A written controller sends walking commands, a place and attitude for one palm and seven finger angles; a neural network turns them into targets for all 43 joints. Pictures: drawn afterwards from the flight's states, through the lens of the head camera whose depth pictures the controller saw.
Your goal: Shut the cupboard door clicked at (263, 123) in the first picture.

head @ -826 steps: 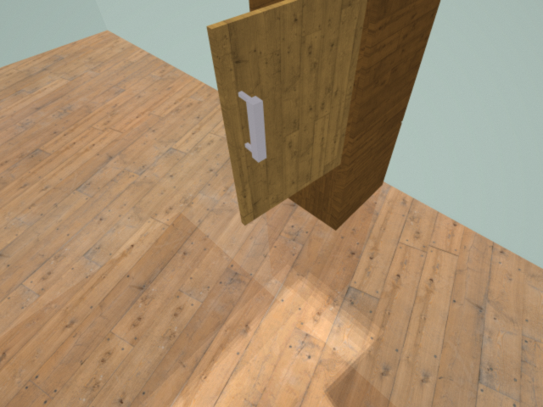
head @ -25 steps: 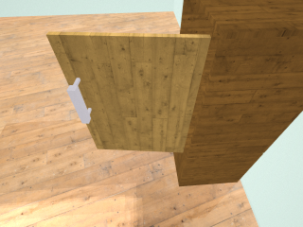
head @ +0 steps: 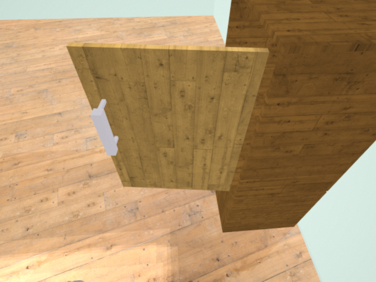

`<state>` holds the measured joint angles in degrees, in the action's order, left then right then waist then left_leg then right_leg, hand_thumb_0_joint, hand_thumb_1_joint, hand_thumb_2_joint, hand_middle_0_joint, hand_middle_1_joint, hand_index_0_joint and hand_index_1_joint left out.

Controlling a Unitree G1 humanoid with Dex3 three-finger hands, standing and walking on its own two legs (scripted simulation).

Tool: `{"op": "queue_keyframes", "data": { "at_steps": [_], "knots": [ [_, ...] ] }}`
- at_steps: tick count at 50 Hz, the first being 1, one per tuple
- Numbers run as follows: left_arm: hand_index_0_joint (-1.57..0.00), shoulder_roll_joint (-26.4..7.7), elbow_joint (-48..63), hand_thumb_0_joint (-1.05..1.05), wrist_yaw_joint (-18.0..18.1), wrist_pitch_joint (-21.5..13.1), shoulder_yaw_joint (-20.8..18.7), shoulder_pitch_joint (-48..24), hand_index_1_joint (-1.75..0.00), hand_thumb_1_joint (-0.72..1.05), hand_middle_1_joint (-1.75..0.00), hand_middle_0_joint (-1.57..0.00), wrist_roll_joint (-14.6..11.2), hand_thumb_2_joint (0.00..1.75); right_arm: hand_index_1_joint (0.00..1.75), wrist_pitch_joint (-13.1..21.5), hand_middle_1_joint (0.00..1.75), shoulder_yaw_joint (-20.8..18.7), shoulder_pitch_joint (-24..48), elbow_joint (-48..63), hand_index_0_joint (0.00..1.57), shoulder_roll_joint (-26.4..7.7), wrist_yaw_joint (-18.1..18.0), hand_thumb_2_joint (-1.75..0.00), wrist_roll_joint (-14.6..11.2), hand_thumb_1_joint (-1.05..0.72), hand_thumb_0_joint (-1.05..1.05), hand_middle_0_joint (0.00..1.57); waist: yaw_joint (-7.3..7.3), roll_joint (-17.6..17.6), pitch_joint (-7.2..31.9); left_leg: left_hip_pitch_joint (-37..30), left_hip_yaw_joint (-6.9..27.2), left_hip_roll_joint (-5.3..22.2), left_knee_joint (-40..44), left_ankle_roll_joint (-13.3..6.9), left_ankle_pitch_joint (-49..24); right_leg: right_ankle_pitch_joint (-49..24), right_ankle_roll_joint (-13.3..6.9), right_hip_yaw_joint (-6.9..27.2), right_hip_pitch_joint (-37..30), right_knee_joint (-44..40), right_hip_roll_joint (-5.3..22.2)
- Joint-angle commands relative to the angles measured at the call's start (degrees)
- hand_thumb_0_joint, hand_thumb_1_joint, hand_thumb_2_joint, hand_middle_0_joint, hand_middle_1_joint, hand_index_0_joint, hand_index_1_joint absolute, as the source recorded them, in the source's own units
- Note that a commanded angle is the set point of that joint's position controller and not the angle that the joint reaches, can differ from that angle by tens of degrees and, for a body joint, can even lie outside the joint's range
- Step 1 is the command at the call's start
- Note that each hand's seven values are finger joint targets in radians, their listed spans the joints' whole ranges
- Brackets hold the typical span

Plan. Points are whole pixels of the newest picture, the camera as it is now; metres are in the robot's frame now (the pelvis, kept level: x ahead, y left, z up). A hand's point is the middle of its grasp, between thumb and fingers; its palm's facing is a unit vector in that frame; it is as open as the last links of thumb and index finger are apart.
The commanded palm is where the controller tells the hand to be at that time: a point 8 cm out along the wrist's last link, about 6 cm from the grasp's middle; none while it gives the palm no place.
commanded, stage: look again from close up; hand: left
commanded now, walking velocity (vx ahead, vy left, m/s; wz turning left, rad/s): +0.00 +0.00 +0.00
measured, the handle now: (107, 128) +0.49 +0.25 +0.02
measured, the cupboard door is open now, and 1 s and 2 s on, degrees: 83 83 83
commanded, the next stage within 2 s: raise the hand and make a fist in 0.32 s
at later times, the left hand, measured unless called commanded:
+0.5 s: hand out of the picture +0.13 +0.27 -0.13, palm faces +0.21 -0.93 -0.29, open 7.4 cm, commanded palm +0.09 +0.30 -0.07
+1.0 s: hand out of the picture +0.11 +0.23 -0.03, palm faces +0.15 -0.99 -0.07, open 5.4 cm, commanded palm +0.09 +0.26 -0.04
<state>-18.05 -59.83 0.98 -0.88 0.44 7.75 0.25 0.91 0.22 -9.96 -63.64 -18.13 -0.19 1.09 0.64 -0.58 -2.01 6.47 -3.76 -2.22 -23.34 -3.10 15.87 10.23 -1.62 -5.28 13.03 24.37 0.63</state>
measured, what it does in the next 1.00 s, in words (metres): lowers itself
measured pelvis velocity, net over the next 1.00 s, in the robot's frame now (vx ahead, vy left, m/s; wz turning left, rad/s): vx -0.07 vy -0.03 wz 0.10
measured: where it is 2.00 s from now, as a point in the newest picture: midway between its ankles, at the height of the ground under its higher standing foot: outside the picture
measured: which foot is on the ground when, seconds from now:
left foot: down 0.00-1.00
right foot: down 0.00-1.00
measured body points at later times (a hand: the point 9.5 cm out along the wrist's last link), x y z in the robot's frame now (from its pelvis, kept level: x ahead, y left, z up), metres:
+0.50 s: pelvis +0.00 +0.02 -0.01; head +0.02 +0.04 +0.44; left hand +0.12 +0.32 -0.11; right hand +0.12 -0.27 -0.12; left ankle -0.03 +0.08 -0.74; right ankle +0.00 -0.10 -0.71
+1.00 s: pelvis -0.07 -0.03 -0.10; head +0.00 -0.02 +0.35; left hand +0.09 +0.28 -0.02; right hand +0.16 -0.24 -0.16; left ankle -0.04 +0.08 -0.74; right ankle -0.03 -0.12 -0.74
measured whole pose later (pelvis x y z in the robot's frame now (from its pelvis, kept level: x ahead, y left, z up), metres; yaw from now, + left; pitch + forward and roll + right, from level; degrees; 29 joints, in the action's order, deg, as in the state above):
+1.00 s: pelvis -0.07 -0.03 -0.10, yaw +6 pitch +13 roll -2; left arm -15.5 -6.5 -28.9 -29.3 -20.3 18.3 -24.3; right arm 18.2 0.4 -11.2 -32.0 -15.6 -2.7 -0.9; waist -3.5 -1.7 6.0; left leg 52.9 4.2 -1.5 -68.2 -0.3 28.6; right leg 28.6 -3.0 -5.6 50.3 65.3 -2.2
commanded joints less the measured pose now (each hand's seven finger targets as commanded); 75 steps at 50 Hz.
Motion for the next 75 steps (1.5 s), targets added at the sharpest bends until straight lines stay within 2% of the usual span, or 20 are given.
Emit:
{"op": "queue_keyframes", "data": {
  "at_steps": [1, 20, 21, 22, 23, 24, 25, 27, 32, 33, 34, 37, 38, 41, 49, 53, 59, 64, 69, 75],
  "knots": [
    [-0.2, -10.14, 3.07, 0.0, 0.49, -1.01, -1.81, -1.79, -0.3, 0.9, -0.3, -0.2, 0.14, 0.9, 0.3, 1.45, 0.3, -1.83, 3.82, 3.7, 0.2, -10.95, -0.59, -0.9, -0.31, -0.9, 0.0, 0.2, -1.09, 1.58, 3.5, 3.6, 8.57, 9.53, 6.19, 0.25, -12.36, -9.09, -1.23, 8.38, -6.52, -2.74, 8.01],
    [-0.2, -10.66, 2.82, 0.0, 0.49, -0.35, -1.5, -2.02, -0.3, 0.9, -0.3, -0.2, 0.42, 0.9, 0.3, 1.24, 0.3, -1.67, 7.7, 3.8, 0.2, -11.96, -0.68, -0.9, -0.42, -0.9, 0.0, 0.2, -0.96, 0.31, 4.3, -1.29, 8.36, 9.6, 7.45, 0.81, -18.56, -11.56, -0.47, 7.45, -7.14, -3.72, 8.02],
    [-0.2, -3.57, 0.77, 0.0, 2.32, -1.24, -0.87, 6.31, -0.3, 0.9, -0.3, -0.2, 0.62, 0.9, 0.3, 1.77, 0.3, -0.76, 2.74, 6.49, 0.2, -5.7, -0.56, -0.9, -1.35, -0.9, 0.0, 0.2, -0.47, -3.43, 6.83, -1.13, 5.98, 11.65, 0.42, 2.09, -28.98, -19.01, 0.9, 6.77, -6.19, 3.25, 7.87],
    [-0.2, -49.23, 80.98, 0.0, 2.68, -16.61, -44.23, -40.43, -0.3, 0.9, -0.3, -0.2, -3.26, 0.9, 0.3, 9.64, 0.3, -6.37, -8.55, 22.04, 0.2, -13.64, -6.72, -0.9, -1.1, -0.9, 0.0, 0.2, 3.32, 0.45, 18.61, -11.06, 15.52, 8.89, -11.76, 4.06, -45.35, -4.82, -1.15, 3.91, -7.07, 22.26, 4.16],
    [-0.22, -8.92, 48.23, 0.0, 2.3, -9.86, -7.85, 5.84, -0.32, 0.9, -0.32, -0.22, -5.51, 0.9, 0.3, 12.64, 0.3, -0.72, 1.07, 20.24, 0.2, -7.6, -7.56, -0.9, -7.89, -0.9, 0.0, 0.2, 2.3, -16.69, 19.22, -11.35, 17.96, 9.36, -19.13, 4.69, -44.6, 8.01, 0.25, -1.02, 7.95, 44.45, 0.84],
    [-0.24, -7.73, 51.88, 0.0, 4.54, -7.35, -11.68, 5.84, -0.34, 0.9, -0.34, -0.24, -9.12, 0.9, 0.3, 11.89, 0.3, -0.45, 3.96, 19.82, 0.2, -7.61, -6.69, -0.9, -8.48, -0.9, 0.0, 0.2, -0.58, -16.81, 18.61, -5.29, 17.79, 8.4, -17.13, 6.11, -43.68, 12.27, -0.48, 0.73, 5.54, 59.27, 3.18],
    [-0.25, 3.66, 58.68, 0.0, 2.07, -5.99, -5.69, 8.03, -0.36, 0.9, -0.36, -0.25, -9.73, 0.9, 0.3, 13.3, 0.3, -1.62, 2.66, 23.53, 0.2, -2.59, -3.78, -0.9, -6.94, -0.9, 0.0, 0.2, 1.83, -16.57, 6.49, 3.46, 14.66, 7.65, -7.52, 4.29, -33.96, 14.12, 0.5, 1.41, 12.57, 55.95, 3.47],
    [-0.29, 2.08, 65.0, 0.0, -0.26, -11.08, -7.9, 13.28, -0.4, 0.9, -0.4, -0.29, -13.3, 0.9, 0.3, 16.42, 0.3, -5.17, 3.96, 27.4, 0.2, -4.23, -1.97, -0.9, -5.77, -0.9, 0.0, 0.2, -1.1, -11.24, 6.59, 15.6, 12.54, 6.09, -18.63, 3.5, -21.17, 16.22, 0.29, 3.78, 16.99, 53.67, 5.15],
    [-0.38, 0.74, 53.35, 0.0, -14.52, -26.12, -15.35, 23.67, -0.5, 0.9, -0.5, -0.38, -16.67, 0.9, 0.3, 17.82, 0.3, -7.29, 0.91, 32.66, 0.2, -4.4, 1.26, -0.9, -2.75, -0.9, 0.0, 0.2, 0.4, 17.14, 0.97, 40.37, 8.34, 0.54, -29.78, 6.9, -6.92, 8.48, -0.81, 5.59, 27.37, 24.92, 1.6],
    [-0.4, -2.08, 52.89, 0.0, -18.34, -28.73, -17.57, 24.19, -0.52, 0.9, -0.52, -0.4, -16.84, 0.9, 0.3, 17.97, 0.3, -7.3, 0.76, 34.23, 0.2, -4.91, 1.29, -0.9, -2.55, -0.9, 0.0, 0.2, 0.59, 17.11, 4.0, 41.69, 7.99, 0.42, -30.97, 7.31, -6.8, 9.12, -0.8, 6.38, 26.77, 24.69, 1.26],
    [-0.42, -6.95, 52.94, 0.0, -22.86, -30.04, -20.63, 23.36, -0.54, 0.9, -0.54, -0.42, -18.29, 0.9, 0.3, 17.5, 0.3, -6.7, 1.46, 35.8, 0.2, -6.11, 1.1, -0.9, -2.11, -0.9, 0.0, 0.2, -0.56, 4.97, 5.95, 36.5, 7.12, 0.49, -33.37, 8.95, -13.34, 8.58, -2.07, 7.3, 27.36, 26.47, 0.74],
    [-0.47, -13.84, 64.78, 0.0, -32.36, -29.03, -27.28, 26.09, -0.6, 0.9, -0.6, -0.47, -17.38, 0.9, 0.3, 16.11, 0.3, -5.1, -0.52, 42.45, 0.2, -6.05, 0.82, -0.9, -1.69, -0.9, 0.0, 0.2, -5.21, 2.95, 31.97, 23.41, 8.18, 2.63, -35.58, 3.61, -45.37, -26.73, 0.87, 4.86, 16.44, 35.8, -1.39],
    [-0.49, -10.58, 65.77, 0.0, -33.04, -26.98, -26.51, 24.04, -0.62, 0.9, -0.62, -0.49, -20.85, 0.9, 0.3, 16.72, 0.3, -5.66, -2.07, 42.46, 0.2, -5.15, 0.81, -0.9, -1.88, -0.9, 0.0, 0.2, -4.75, -0.7, 33.58, 23.7, 8.81, 2.72, -32.64, 5.56, -38.8, -13.27, 0.35, 3.34, 18.79, 35.16, -2.08],
    [-0.55, -7.56, 69.02, 0.0, -30.29, -28.82, -28.98, 13.03, -0.68, 0.9, -0.68, -0.55, -27.97, 0.9, 0.3, 18.26, 0.3, -4.23, 0.61, 41.96, 0.2, -3.13, -1.46, -0.9, -2.64, -0.9, 0.0, 0.2, -2.65, -1.48, 20.19, 31.8, 7.0, 1.12, -33.89, 3.05, -11.83, -2.43, -0.18, 5.57, 24.77, 31.05, -2.54],
    [-0.69, -3.97, 59.74, 0.0, -34.05, -29.04, -15.16, -0.49, -0.84, 0.9, -0.84, -0.69, -23.48, 0.9, 0.3, 20.48, 0.3, -3.07, -2.39, 39.17, 0.2, -4.55, -4.28, -0.9, -3.61, -0.9, 0.0, 0.2, 3.49, -2.05, 17.43, 42.27, 6.95, 1.74, -38.28, 0.73, 9.0, 23.51, 0.89, 11.19, 32.54, 25.77, -1.18],
    [-0.77, -14.6, 63.22, 0.0, -34.11, -21.87, -21.56, 2.59, -0.92, 0.9, -0.92, -0.77, -23.29, 0.9, 0.3, 19.62, 0.3, -2.85, -0.83, 43.01, 0.2, -5.33, -5.4, -0.9, -4.66, -0.9, 0.0, 0.2, -0.88, -0.19, 22.14, 43.31, 5.82, 1.31, -35.54, 0.04, 13.43, 36.95, 1.46, 15.5, 23.97, 19.38, 1.06],
    [-0.88, -14.87, 69.1, 0.0, -21.29, -20.06, -30.61, 9.48, -1.04, 0.9, -1.04, -0.88, -25.55, 0.9, 0.3, 16.82, 0.3, -2.02, 1.27, 45.1, 0.2, -1.86, -4.96, -0.9, -4.21, -0.9, 0.0, 0.2, -5.09, 0.01, 17.09, 42.88, 5.89, 1.35, -30.68, 1.58, 12.93, 37.13, 0.54, 12.68, 21.0, 19.06, -0.26],
    [-0.97, -4.92, 64.1, 0.0, -20.04, -20.34, -17.93, 11.27, -1.14, 0.9, -1.14, -0.97, -21.37, 0.9, 0.3, 17.23, 0.3, -2.27, -1.3, 44.07, 0.2, -3.03, -3.93, -0.9, -4.17, -0.9, 0.0, 0.2, -0.23, 0.13, 9.06, 41.22, 6.56, 1.33, -28.85, 1.4, 12.45, 31.53, 1.19, 10.43, 26.58, 18.86, -0.6],
    [-1.06, -7.66, 69.18, 0.0, -23.32, -21.57, -14.31, 4.29, -1.24, 0.9, -1.24, -1.06, -20.11, 0.9, 0.3, 19.66, 0.3, -2.15, -3.55, 43.76, 0.2, -4.93, -4.95, -0.9, -4.27, -0.9, 0.0, 0.2, 1.64, 1.37, 12.01, 37.88, 7.64, 1.39, -27.66, 0.66, 14.94, 31.75, 1.08, 10.06, 25.68, 18.47, -0.72],
    [-1.17, -9.55, 75.19, 0.0, -18.81, -24.52, -20.86, 6.03, -1.36, 0.9, -1.36, -1.17, -20.8, 0.9, 0.3, 20.33, 0.3, -1.24, -2.31, 42.34, 0.2, -3.64, -4.67, -0.9, -3.28, -0.9, 0.0, 0.2, -1.84, -4.35, 17.96, 30.07, 9.22, 1.52, -23.72, 1.4, 7.7, 17.32, -0.31, 3.96, 21.99, 23.56, -2.35]
  ]
}}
